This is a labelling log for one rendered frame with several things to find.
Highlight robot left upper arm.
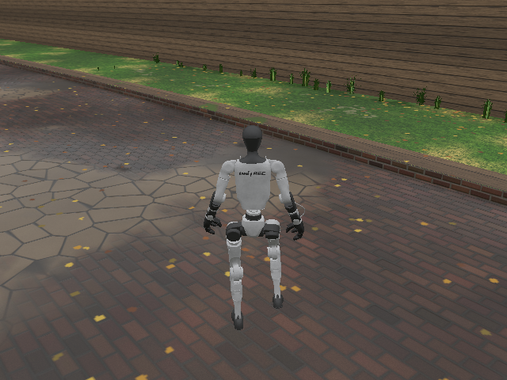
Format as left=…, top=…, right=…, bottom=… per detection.
left=213, top=160, right=236, bottom=203

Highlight robot right forearm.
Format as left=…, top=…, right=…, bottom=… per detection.
left=284, top=192, right=302, bottom=225

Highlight robot right hand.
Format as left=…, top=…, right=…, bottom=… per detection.
left=286, top=221, right=304, bottom=240

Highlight robot left foot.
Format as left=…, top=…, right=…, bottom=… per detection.
left=231, top=310, right=243, bottom=330

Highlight robot left hand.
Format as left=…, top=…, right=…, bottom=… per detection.
left=204, top=217, right=222, bottom=234

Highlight robot right upper arm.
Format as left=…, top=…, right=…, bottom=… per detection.
left=269, top=159, right=291, bottom=204

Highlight robot left forearm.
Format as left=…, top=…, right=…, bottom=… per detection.
left=205, top=191, right=221, bottom=221

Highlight robot right shin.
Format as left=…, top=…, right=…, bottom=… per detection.
left=270, top=246, right=281, bottom=298

